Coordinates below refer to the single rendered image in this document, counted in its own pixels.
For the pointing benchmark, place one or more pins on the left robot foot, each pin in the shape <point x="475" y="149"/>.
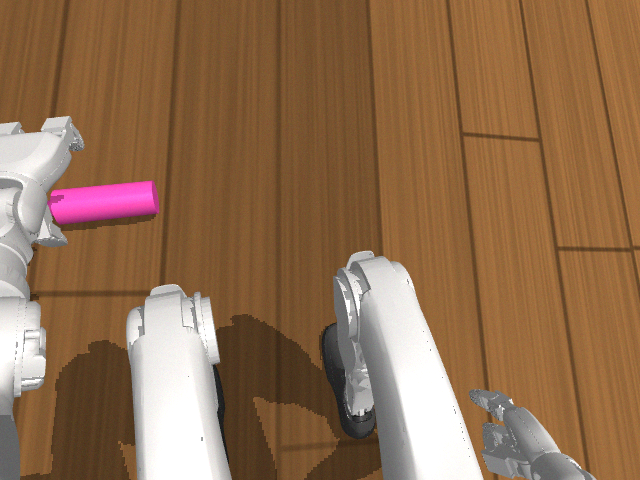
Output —
<point x="221" y="406"/>

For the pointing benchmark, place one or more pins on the left robot hand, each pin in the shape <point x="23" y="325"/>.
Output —
<point x="43" y="157"/>

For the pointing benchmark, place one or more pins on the right robot hand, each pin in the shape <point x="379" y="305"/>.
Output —
<point x="511" y="449"/>

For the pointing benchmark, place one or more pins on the right robot arm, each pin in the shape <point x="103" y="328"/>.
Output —
<point x="558" y="466"/>

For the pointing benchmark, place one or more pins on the bottle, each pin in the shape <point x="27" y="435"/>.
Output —
<point x="93" y="203"/>

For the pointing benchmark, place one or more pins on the left robot arm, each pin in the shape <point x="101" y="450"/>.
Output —
<point x="22" y="340"/>

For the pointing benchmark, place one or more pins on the right robot foot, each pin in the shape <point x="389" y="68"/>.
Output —
<point x="354" y="426"/>

